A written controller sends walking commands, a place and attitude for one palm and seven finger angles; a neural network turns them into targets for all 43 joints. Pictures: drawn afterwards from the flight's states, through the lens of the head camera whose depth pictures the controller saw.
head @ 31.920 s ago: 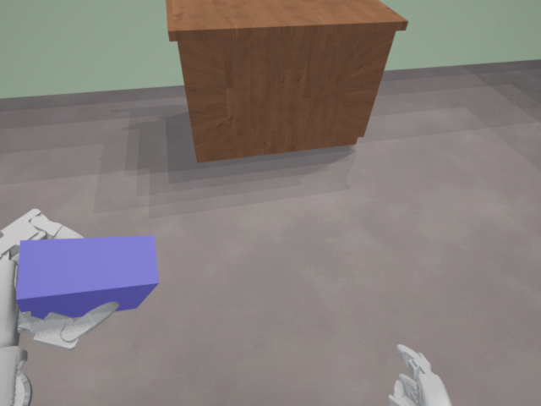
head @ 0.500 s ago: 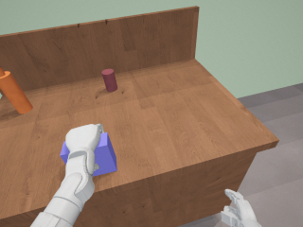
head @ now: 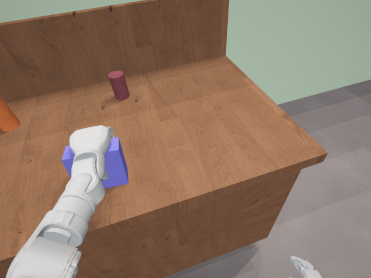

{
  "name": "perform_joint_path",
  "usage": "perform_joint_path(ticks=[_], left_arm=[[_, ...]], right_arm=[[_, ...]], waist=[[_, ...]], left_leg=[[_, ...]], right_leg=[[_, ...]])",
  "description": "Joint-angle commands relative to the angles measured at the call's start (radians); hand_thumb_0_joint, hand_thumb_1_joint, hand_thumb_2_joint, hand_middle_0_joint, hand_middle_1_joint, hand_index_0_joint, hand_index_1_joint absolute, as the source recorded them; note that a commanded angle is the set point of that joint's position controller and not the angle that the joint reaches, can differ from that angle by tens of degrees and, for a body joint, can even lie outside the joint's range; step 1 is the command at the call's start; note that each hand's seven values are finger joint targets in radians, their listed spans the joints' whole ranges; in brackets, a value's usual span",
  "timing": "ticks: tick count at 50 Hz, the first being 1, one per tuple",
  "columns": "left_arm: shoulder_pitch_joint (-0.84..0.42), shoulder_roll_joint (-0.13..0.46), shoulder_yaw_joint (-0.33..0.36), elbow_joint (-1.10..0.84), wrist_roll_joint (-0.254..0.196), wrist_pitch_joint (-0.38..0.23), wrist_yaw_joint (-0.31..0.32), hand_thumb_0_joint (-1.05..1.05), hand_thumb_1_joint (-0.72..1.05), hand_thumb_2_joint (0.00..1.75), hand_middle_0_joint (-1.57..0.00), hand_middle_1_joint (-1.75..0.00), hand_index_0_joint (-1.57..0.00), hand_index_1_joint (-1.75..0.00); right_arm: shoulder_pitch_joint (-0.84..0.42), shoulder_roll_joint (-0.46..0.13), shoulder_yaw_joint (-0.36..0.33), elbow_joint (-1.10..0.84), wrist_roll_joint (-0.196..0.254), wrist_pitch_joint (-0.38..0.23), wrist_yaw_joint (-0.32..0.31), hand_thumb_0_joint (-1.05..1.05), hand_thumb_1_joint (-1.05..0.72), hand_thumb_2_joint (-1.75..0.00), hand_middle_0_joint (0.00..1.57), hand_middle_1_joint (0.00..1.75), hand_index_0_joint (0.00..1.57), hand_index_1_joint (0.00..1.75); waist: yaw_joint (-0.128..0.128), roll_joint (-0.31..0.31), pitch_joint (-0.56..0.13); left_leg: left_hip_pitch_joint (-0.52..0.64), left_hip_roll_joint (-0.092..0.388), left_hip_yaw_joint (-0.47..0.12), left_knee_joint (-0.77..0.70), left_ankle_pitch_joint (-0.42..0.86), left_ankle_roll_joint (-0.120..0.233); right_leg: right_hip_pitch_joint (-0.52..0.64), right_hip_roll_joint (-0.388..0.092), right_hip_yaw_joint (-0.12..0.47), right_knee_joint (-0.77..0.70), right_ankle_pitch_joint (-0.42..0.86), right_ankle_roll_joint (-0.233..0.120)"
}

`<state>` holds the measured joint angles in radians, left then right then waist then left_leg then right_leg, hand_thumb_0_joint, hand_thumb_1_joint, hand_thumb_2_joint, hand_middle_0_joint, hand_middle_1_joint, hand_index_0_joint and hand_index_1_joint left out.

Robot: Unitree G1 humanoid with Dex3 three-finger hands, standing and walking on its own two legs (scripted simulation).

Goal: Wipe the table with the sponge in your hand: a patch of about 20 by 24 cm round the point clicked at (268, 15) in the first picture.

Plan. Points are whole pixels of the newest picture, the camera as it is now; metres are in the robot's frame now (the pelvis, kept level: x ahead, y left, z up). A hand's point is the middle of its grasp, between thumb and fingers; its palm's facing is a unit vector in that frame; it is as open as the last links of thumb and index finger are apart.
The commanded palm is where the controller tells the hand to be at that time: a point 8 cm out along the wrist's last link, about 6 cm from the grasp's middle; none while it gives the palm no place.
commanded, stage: wipe forward along the middle lane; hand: left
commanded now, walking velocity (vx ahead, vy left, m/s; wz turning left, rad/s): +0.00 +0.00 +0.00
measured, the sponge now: (100, 170) +0.36 +0.25 +0.03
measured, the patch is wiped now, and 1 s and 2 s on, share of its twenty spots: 1.00 1.00 1.00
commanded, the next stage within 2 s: slide back across to the first lane in 0.66 s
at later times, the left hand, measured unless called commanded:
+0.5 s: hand (96, 140) +0.43 +0.27 +0.07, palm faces -0.09 +0.00 -1.00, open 9.7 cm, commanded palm +0.41 +0.28 +0.10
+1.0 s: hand (91, 132) +0.46 +0.30 +0.07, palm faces -0.05 -0.02 -1.00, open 9.7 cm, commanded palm +0.42 +0.31 +0.12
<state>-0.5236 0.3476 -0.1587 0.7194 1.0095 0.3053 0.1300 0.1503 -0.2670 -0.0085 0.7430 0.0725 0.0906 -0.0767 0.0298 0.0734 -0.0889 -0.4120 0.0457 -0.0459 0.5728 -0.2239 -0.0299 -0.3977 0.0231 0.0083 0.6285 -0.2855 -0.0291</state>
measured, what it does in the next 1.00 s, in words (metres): stands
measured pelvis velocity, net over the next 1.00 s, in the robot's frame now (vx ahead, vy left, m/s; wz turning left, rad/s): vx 0.02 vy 0.03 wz -0.04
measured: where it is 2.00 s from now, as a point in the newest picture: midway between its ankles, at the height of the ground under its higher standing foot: outside the picture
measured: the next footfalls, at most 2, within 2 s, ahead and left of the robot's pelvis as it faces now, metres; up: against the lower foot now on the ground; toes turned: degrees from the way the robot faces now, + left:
none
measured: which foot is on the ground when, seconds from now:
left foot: down 0.00-1.00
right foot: down 0.00-1.00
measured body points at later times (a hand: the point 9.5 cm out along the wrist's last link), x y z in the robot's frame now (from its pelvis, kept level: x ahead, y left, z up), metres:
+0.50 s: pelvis +0.01 +0.00 +0.00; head +0.03 -0.02 +0.45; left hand +0.43 +0.27 +0.12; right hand +0.10 -0.27 -0.13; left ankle +0.05 +0.16 -0.73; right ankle +0.02 -0.10 -0.73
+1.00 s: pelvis +0.02 +0.03 +0.00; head +0.05 +0.02 +0.45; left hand +0.46 +0.30 +0.12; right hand +0.10 -0.24 -0.13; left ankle +0.05 +0.17 -0.73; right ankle +0.02 -0.10 -0.73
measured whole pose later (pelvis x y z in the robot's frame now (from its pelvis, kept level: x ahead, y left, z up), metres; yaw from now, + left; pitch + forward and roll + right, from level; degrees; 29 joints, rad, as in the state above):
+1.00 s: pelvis +0.02 +0.03 +0.00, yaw -2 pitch +10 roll -1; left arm -0.70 0.48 0.00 0.96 1.04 0.20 0.18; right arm 0.25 -0.25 -0.02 0.75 0.07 0.10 -0.04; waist -0.05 0.05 -0.12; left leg -0.53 0.05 -0.02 0.62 -0.27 -0.03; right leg -0.49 0.03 0.05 0.59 -0.28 0.01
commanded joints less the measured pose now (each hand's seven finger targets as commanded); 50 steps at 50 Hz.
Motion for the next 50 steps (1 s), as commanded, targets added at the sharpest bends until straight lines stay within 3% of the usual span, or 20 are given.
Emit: perform_joint_path(ticks=[1,3,4,8,9,10,12,15,19,20,24,27,29,32,34,38,41,46,47,50], left_arm=[[-0.366,0.248,0.086,0.008,0.029,-0.006,0.064,0.00,0.10,1.30,-1.20,-1.60,-1.20,-1.60],[-0.366,0.242,0.076,0.025,0.032,-0.012,0.065,0.00,0.10,1.30,-1.20,-1.60,-1.20,-1.60],[-0.371,0.290,0.119,0.031,0.034,-0.014,0.068,0.00,0.10,1.30,-1.20,-1.60,-1.20,-1.60],[-0.424,0.291,0.094,0.079,0.040,-0.025,0.068,0.00,0.10,1.30,-1.20,-1.60,-1.20,-1.60],[-0.435,0.339,0.138,0.089,0.045,-0.032,0.071,0.00,0.10,1.30,-1.20,-1.60,-1.20,-1.60],[-0.444,0.304,0.098,0.089,0.048,-0.037,0.071,0.00,0.10,1.30,-1.20,-1.60,-1.20,-1.60],[-0.454,0.331,0.117,0.117,0.043,-0.043,0.073,0.00,0.10,1.30,-1.20,-1.60,-1.20,-1.60],[-0.506,0.370,0.129,0.138,0.049,-0.053,0.076,0.00,0.10,1.30,-1.20,-1.60,-1.20,-1.60],[-0.487,0.409,0.173,0.162,0.053,-0.064,0.077,0.00,0.10,1.30,-1.20,-1.60,-1.20,-1.60],[-0.486,0.378,0.136,0.159,0.051,-0.066,0.076,0.00,0.10,1.30,-1.20,-1.60,-1.20,-1.60],[-0.526,0.422,0.165,0.181,0.059,-0.066,0.071,0.00,0.10,1.30,-1.20,-1.60,-1.20,-1.60],[-0.525,0.399,0.139,0.207,0.062,-0.065,0.069,0.00,0.10,1.30,-1.20,-1.60,-1.20,-1.60],[-0.563,0.433,0.166,0.206,0.062,-0.073,0.069,0.00,0.10,1.30,-1.20,-1.60,-1.20,-1.60],[-0.576,0.394,0.126,0.229,0.073,-0.074,0.070,0.00,0.10,1.30,-1.20,-1.60,-1.20,-1.60],[-0.604,0.437,0.168,0.229,0.072,-0.079,0.073,0.00,0.10,1.30,-1.20,-1.60,-1.20,-1.60],[-0.608,0.409,0.137,0.254,0.079,-0.073,0.078,0.00,0.10,1.30,-1.20,-1.60,-1.20,-1.60],[-0.600,0.426,0.162,0.196,0.076,-0.082,0.082,0.00,0.10,1.30,-1.20,-1.60,-1.20,-1.60],[-0.522,0.460,0.214,0.122,0.059,-0.081,0.086,0.00,0.10,1.30,-1.20,-1.60,-1.20,-1.60],[-0.515,0.487,0.234,0.106,0.064,-0.077,0.089,0.00,0.10,1.30,-1.20,-1.60,-1.20,-1.60],[-0.461,0.449,0.213,0.110,0.065,-0.063,0.088,0.00,0.10,1.30,-1.20,-1.60,-1.20,-1.60]], right_arm=[[-0.104,-0.114,-0.034,-0.138,0.002,-0.048,-0.006,0.00,-0.90,-0.90,0.20,0.30,0.20,0.30],[-0.097,-0.115,-0.034,-0.140,0.002,-0.047,-0.002,0.00,-0.90,-0.90,0.20,0.30,0.20,0.30],[-0.093,-0.119,-0.036,-0.137,0.000,-0.046,-0.002,0.00,-0.90,-0.90,0.20,0.30,0.20,0.30],[-0.065,-0.121,-0.034,-0.133,0.002,-0.045,0.000,0.00,-0.90,-0.90,0.20,0.30,0.20,0.30],[-0.062,-0.125,-0.037,-0.125,0.001,-0.046,0.000,0.00,-0.90,-0.90,0.20,0.30,0.20,0.30],[-0.050,-0.122,-0.037,-0.130,0.001,-0.046,0.001,0.00,-0.90,-0.90,0.20,0.30,0.20,0.30],[-0.037,-0.126,-0.037,-0.126,0.001,-0.048,0.002,0.00,-0.90,-0.90,0.20,0.30,0.20,0.30],[-0.016,-0.131,-0.038,-0.118,0.001,-0.049,0.000,0.00,-0.90,-0.90,0.20,0.30,0.20,0.30],[0.006,-0.134,-0.043,-0.115,-0.002,-0.046,0.008,0.00,-0.90,-0.90,0.20,0.30,0.20,0.30],[0.013,-0.131,-0.043,-0.120,-0.001,-0.046,0.009,0.00,-0.90,-0.90,0.20,0.30,0.20,0.30],[0.027,-0.138,-0.042,-0.109,-0.001,-0.043,0.014,0.00,-0.90,-0.90,0.20,0.30,0.20,0.30],[0.042,-0.140,-0.042,-0.107,-0.001,-0.042,0.016,0.00,-0.90,-0.90,0.20,0.30,0.20,0.30],[0.047,-0.143,-0.044,-0.104,-0.002,-0.043,0.015,0.00,-0.90,-0.90,0.20,0.30,0.20,0.30],[0.066,-0.142,-0.045,-0.101,-0.002,-0.043,0.017,0.00,-0.90,-0.90,0.20,0.30,0.20,0.30],[0.070,-0.147,-0.048,-0.094,-0.005,-0.043,0.017,0.00,-0.90,-0.90,0.20,0.30,0.20,0.30],[0.087,-0.145,-0.048,-0.094,-0.005,-0.041,0.020,0.00,-0.90,-0.90,0.20,0.30,0.20,0.30],[0.085,-0.140,-0.054,-0.102,-0.007,-0.037,0.025,0.00,-0.90,-0.90,0.20,0.30,0.20,0.30],[0.065,-0.138,-0.059,-0.119,-0.005,-0.032,0.032,0.00,-0.90,-0.90,0.20,0.30,0.20,0.30],[0.057,-0.138,-0.057,-0.122,-0.004,-0.029,0.031,0.00,-0.90,-0.90,0.20,0.30,0.20,0.30],[0.043,-0.141,-0.056,-0.125,-0.003,-0.028,0.036,0.00,-0.90,-0.90,0.20,0.30,0.20,0.30]], waist=[[-0.026,-0.166,-0.133],[-0.026,-0.157,-0.144],[-0.016,-0.136,-0.158],[-0.043,-0.145,-0.147],[-0.037,-0.138,-0.157],[-0.047,-0.124,-0.161],[-0.053,-0.156,-0.163],[-0.065,-0.132,-0.181],[-0.052,-0.125,-0.246],[-0.061,-0.107,-0.246],[-0.070,-0.101,-0.235],[-0.080,-0.094,-0.214],[-0.081,-0.113,-0.239],[-0.097,-0.102,-0.228],[-0.096,-0.105,-0.253],[-0.104,-0.101,-0.259],[-0.079,-0.047,-0.329],[-0.040,-0.059,-0.372],[-0.035,-0.058,-0.366],[-0.034,-0.070,-0.296]], left_leg=[[0.039,-0.067,0.063,-0.045,-0.107,0.059],[0.034,-0.067,0.063,-0.042,-0.099,0.059],[0.029,-0.066,0.057,-0.049,-0.093,0.056],[0.004,-0.063,0.061,-0.033,-0.104,0.062],[0.003,-0.061,0.054,-0.036,-0.099,0.061],[0.001,-0.063,0.059,-0.029,-0.097,0.064],[-0.013,-0.060,0.061,-0.025,-0.101,0.066],[-0.030,-0.059,0.058,-0.019,-0.104,0.067],[-0.031,-0.056,0.055,-0.007,-0.035,0.066],[-0.028,-0.058,0.062,-0.001,-0.038,0.068],[-0.040,-0.055,0.058,-0.001,-0.027,0.067],[-0.044,-0.054,0.063,0.003,-0.039,0.069],[-0.047,-0.053,0.059,0.002,-0.026,0.070],[-0.045,-0.052,0.062,0.007,-0.035,0.070],[-0.035,-0.047,0.057,0.010,-0.007,0.070],[-0.039,-0.050,0.063,0.014,-0.017,0.068],[0.013,-0.050,0.063,0.014,0.050,0.069],[0.052,-0.052,0.066,0.002,0.110,0.071],[0.052,-0.054,0.065,-0.004,0.117,0.071],[0.061,-0.053,0.061,-0.020,0.122,0.072]], right_leg=[[-0.012,0.001,0.023,-0.193,-0.067,-0.003],[-0.011,0.001,0.025,-0.191,-0.053,-0.004],[0.002,0.004,0.032,-0.190,-0.045,-0.008],[-0.019,0.001,0.030,-0.189,-0.053,0.001],[-0.016,0.004,0.035,-0.188,-0.050,-0.003],[-0.018,0.003,0.030,-0.181,-0.039,0.000],[-0.017,0.002,0.034,-0.187,-0.040,0.004],[-0.020,0.002,0.038,-0.180,-0.043,0.006],[0.025,0.005,0.036,-0.156,0.076,0.001],[0.022,0.003,0.035,-0.156,0.082,0.006],[0.014,0.006,0.033,-0.155,0.108,0.002],[-0.014,0.006,0.026,-0.156,0.093,0.005],[0.002,0.009,0.027,-0.152,0.109,0.004],[-0.034,0.011,0.013,-0.146,0.095,0.005],[-0.028,0.014,0.011,-0.138,0.127,0.002],[-0.045,0.015,0.006,-0.136,0.114,0.006],[-0.005,0.018,-0.004,-0.117,0.182,-0.003],[0.070,0.018,-0.015,-0.118,0.247,-0.004],[0.081,0.018,-0.015,-0.119,0.252,-0.006],[0.061,0.022,-0.031,-0.129,0.237,-0.009]])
